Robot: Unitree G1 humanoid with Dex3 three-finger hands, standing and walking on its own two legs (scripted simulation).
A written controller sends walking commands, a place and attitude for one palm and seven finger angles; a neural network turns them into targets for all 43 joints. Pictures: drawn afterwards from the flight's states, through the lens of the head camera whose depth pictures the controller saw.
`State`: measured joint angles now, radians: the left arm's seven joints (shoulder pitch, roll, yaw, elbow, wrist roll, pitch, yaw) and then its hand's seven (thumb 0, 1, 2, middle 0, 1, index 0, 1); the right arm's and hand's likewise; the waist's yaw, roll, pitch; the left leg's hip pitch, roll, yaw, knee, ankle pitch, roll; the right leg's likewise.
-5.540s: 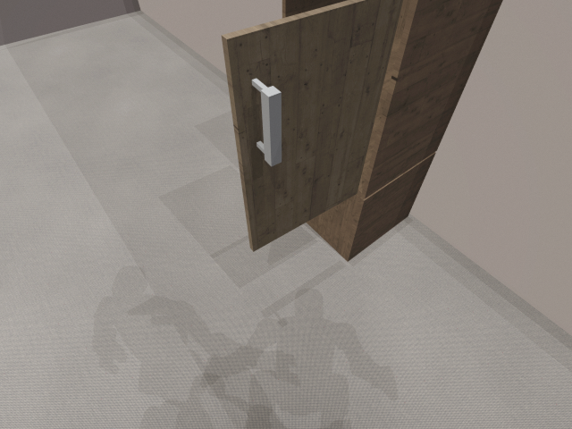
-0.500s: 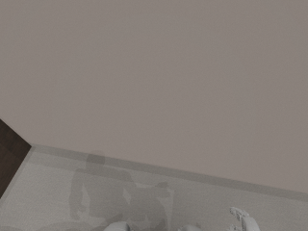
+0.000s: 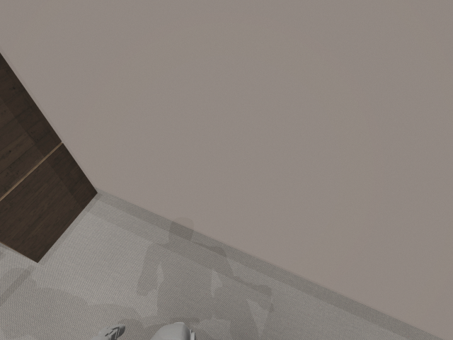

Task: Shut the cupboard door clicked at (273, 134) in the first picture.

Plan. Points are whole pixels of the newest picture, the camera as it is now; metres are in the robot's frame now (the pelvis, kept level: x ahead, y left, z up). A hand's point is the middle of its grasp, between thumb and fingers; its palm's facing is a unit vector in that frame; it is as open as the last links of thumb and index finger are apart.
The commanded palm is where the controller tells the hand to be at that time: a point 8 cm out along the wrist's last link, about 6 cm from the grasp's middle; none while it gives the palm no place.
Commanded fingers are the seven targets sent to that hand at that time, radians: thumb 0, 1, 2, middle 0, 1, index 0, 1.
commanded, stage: turn to face it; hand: left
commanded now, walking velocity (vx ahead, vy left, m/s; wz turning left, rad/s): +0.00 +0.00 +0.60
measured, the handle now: out of the picture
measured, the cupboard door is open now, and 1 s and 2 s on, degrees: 86 86 86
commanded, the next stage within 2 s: take the last steps up to it in 1.72 s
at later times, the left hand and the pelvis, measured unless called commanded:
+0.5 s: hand out of the picture +0.02 +0.20 -0.15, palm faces +0.33 -0.89 -0.31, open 7.4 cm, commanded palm none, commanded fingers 0.00 0.90 0.90 -0.20 -0.30 -0.20 -0.30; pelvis +0.01 -0.03 +0.00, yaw +19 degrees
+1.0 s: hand out of the picture -0.03 +0.22 -0.16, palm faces +0.60 -0.75 -0.28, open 7.4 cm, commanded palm none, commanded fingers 0.00 0.90 0.90 -0.20 -0.30 -0.20 -0.30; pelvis +0.02 -0.03 -0.01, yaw +37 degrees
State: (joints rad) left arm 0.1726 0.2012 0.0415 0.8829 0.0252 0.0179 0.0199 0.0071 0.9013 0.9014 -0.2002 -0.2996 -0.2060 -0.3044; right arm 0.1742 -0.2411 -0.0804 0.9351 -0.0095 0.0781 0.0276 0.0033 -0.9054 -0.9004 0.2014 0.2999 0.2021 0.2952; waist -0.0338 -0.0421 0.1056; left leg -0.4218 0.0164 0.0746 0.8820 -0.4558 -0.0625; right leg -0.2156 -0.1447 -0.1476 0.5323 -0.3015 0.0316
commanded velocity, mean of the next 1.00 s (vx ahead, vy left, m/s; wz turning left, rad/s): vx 0.00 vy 0.00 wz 0.60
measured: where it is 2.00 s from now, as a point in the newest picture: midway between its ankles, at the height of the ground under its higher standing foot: outside the picture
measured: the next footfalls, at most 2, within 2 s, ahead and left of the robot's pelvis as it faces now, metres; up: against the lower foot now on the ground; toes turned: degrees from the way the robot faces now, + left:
left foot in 0.08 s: +0.06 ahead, +0.13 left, +0.00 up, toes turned +8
right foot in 0.38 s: +0.08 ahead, -0.13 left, +0.00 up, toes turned +11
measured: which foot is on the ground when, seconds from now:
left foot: up 0.00-0.06, down 0.08-0.38, up 0.40-0.68, down 0.70-1.00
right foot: down 0.00-0.08, up 0.10-0.36, down 0.38-0.70, up 0.72-1.00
